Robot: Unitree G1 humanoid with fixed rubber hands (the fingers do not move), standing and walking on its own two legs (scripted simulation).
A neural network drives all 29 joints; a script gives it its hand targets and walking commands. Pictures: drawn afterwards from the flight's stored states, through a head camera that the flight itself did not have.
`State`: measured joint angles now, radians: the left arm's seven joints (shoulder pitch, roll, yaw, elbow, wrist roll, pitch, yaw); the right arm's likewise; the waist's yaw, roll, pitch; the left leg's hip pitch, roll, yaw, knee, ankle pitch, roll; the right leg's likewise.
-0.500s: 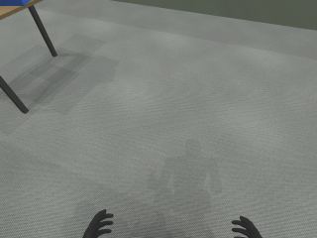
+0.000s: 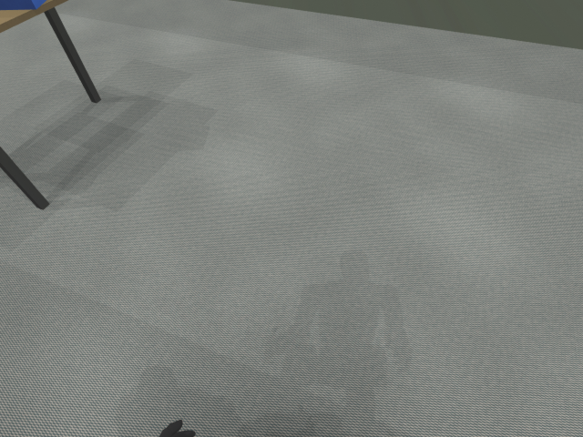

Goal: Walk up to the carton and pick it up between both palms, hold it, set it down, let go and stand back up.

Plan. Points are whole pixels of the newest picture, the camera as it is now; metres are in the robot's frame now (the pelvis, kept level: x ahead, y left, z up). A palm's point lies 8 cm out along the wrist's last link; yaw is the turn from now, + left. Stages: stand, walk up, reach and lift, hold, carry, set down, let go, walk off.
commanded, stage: stand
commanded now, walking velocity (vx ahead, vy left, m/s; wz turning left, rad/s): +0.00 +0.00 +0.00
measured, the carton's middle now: out of the picture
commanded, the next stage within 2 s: walk up in 0.88 s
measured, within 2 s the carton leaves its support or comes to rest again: neither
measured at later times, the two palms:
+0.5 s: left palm out of the picture +0.03 +0.21 -0.13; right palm out of the picture +0.02 -0.21 -0.13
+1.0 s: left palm out of the picture +0.00 +0.19 -0.14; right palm out of the picture -0.01 -0.20 -0.14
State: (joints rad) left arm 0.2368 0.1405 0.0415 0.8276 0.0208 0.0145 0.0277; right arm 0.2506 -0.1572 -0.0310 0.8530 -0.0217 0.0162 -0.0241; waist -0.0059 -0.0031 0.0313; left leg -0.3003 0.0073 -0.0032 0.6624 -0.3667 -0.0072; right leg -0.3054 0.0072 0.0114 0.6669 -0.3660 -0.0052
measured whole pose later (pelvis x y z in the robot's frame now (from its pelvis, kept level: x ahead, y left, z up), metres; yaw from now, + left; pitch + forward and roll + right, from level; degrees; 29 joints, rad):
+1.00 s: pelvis +0.01 -0.01 +0.02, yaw +0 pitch -3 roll +0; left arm 0.27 0.09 0.03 1.17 0.02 0.00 0.06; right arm 0.26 -0.09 -0.03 1.21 -0.01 0.01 -0.05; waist 0.00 -0.01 0.08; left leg -0.12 0.02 -0.01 0.47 -0.29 -0.02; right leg -0.12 0.02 0.01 0.47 -0.29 -0.02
